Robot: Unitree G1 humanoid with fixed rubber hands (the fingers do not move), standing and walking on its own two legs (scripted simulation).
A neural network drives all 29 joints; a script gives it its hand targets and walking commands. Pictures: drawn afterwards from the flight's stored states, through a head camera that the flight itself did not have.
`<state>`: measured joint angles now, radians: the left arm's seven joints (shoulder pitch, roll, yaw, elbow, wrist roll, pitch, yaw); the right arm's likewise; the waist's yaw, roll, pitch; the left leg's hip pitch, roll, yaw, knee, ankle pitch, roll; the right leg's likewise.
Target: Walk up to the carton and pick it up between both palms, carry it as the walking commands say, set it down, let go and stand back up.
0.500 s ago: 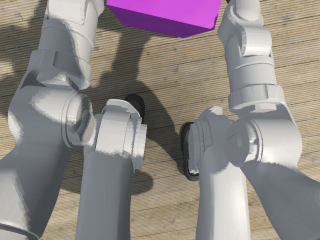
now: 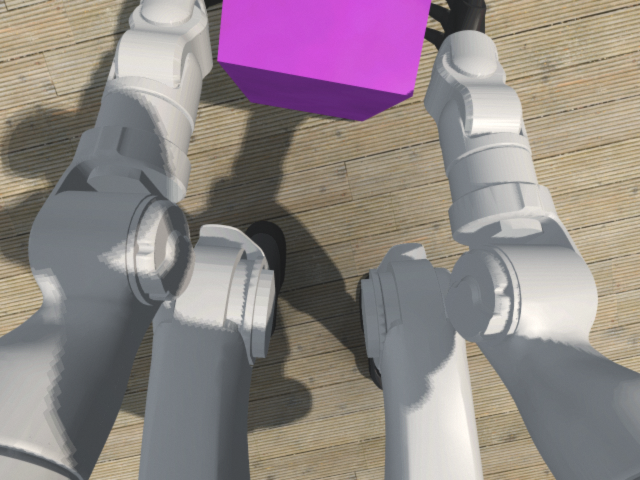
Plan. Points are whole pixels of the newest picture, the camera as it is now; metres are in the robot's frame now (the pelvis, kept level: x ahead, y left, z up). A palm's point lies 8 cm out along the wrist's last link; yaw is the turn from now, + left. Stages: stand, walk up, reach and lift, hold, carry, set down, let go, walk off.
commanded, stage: set down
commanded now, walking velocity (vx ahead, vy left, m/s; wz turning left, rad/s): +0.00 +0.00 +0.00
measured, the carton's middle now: (321, 25) +0.54 +0.07 -0.23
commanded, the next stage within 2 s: none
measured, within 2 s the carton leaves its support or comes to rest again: rests again in 0.12 s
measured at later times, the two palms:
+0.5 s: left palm out of the picture +0.53 +0.20 -0.16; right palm (447, 39) +0.53 -0.06 -0.17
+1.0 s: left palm (178, 3) +0.53 +0.20 -0.17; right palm (445, 41) +0.53 -0.06 -0.18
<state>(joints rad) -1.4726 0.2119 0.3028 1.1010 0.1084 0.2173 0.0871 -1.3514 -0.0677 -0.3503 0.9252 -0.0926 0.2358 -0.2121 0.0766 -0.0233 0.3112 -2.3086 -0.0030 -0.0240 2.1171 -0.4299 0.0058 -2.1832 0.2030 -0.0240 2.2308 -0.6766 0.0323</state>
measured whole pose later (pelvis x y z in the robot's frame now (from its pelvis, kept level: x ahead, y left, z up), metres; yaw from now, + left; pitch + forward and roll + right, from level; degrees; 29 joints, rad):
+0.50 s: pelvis +0.01 +0.00 +0.00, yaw +0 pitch +37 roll -2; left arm -1.45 0.24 0.27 1.15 0.08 0.16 0.07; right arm -1.33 -0.06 -0.34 0.95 -0.10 0.18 -0.19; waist 0.08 -0.02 0.30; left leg -2.32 0.00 -0.01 2.14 -0.46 0.02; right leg -2.19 0.21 -0.01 2.25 -0.71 0.04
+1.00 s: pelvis +0.01 +0.01 +0.00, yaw +1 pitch +35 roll -1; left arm -1.47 0.26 0.30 1.19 0.08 0.15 0.04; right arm -1.35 -0.05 -0.39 0.95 -0.16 0.16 -0.13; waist 0.06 -0.01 0.35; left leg -2.30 0.00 0.00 2.15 -0.45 0.02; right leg -2.17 0.20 0.00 2.27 -0.72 0.04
